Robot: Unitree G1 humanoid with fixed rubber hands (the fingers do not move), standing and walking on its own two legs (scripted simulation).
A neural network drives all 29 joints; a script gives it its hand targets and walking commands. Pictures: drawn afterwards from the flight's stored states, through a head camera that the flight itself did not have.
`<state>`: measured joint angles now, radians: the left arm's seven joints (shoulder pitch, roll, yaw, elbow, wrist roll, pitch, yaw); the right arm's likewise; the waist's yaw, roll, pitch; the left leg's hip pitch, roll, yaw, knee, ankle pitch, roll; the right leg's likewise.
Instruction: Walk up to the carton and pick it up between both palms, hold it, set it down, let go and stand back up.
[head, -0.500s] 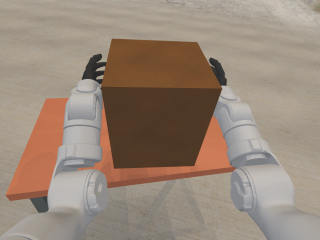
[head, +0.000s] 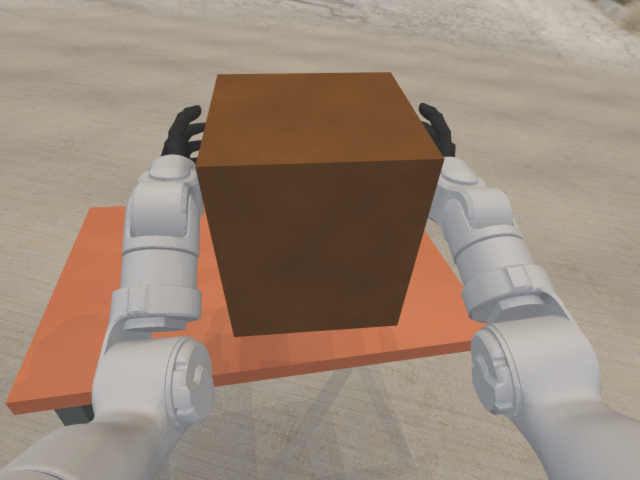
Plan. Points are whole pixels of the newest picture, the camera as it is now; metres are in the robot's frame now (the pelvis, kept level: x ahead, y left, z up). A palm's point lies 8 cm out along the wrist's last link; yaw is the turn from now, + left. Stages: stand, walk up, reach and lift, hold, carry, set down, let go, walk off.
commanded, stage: reach and lift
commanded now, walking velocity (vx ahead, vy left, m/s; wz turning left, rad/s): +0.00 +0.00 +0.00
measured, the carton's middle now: (311, 205) +0.37 +0.01 +0.21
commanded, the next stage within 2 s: hold in 0.20 s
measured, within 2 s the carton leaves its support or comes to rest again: neither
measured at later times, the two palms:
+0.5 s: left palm (176, 157) +0.37 +0.16 +0.27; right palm (446, 149) +0.37 -0.14 +0.29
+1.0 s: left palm (176, 146) +0.37 +0.16 +0.28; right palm (449, 139) +0.37 -0.15 +0.30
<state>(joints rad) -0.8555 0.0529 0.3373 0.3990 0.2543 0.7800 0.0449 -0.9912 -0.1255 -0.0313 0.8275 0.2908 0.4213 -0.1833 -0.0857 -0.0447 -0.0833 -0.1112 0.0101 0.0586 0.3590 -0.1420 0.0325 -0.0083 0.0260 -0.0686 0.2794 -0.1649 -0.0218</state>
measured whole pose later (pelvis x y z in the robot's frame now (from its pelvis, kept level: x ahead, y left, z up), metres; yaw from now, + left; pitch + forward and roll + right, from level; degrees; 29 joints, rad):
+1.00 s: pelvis +0.00 -0.01 +0.00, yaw +0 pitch -5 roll -1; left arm -0.91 0.08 0.36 0.39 0.23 0.89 0.02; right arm -1.07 -0.16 0.01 0.79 0.36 0.59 -0.24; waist -0.08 -0.02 -0.15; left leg -0.14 0.01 0.03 0.36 -0.14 0.02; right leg -0.03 0.04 -0.05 0.28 -0.17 -0.04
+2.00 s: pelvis +0.00 -0.01 +0.00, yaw +0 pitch -5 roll -1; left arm -0.91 0.08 0.37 0.41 0.23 0.88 0.00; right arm -1.07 -0.16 0.00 0.78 0.36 0.60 -0.25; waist -0.08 -0.02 -0.15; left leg -0.14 0.01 0.01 0.36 -0.14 0.02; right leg -0.04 0.05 -0.04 0.29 -0.17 -0.04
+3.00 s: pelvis +0.01 -0.01 +0.00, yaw +0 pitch -4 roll -1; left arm -0.90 0.08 0.37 0.39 0.23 0.88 0.00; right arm -1.05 -0.16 0.02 0.76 0.37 0.61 -0.26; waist -0.09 -0.02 -0.16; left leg -0.14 0.00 0.00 0.36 -0.15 0.01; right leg -0.04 0.05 -0.03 0.28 -0.17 -0.04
